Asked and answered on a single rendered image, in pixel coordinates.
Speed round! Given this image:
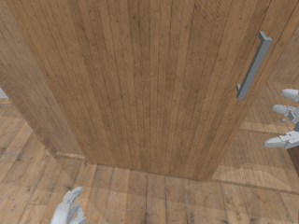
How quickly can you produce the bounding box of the robot right hand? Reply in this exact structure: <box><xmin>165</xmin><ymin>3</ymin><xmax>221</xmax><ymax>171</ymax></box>
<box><xmin>263</xmin><ymin>89</ymin><xmax>299</xmax><ymax>149</ymax></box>

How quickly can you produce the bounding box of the robot left hand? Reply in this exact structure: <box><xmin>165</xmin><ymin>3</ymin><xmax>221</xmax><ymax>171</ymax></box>
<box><xmin>50</xmin><ymin>187</ymin><xmax>86</xmax><ymax>224</ymax></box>

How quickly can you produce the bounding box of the wardrobe door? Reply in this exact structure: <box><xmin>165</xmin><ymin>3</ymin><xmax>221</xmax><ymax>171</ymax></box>
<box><xmin>0</xmin><ymin>0</ymin><xmax>84</xmax><ymax>156</ymax></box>
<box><xmin>5</xmin><ymin>0</ymin><xmax>299</xmax><ymax>181</ymax></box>

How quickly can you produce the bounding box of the handle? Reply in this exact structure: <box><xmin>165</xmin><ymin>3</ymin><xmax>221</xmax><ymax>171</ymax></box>
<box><xmin>236</xmin><ymin>31</ymin><xmax>273</xmax><ymax>100</ymax></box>

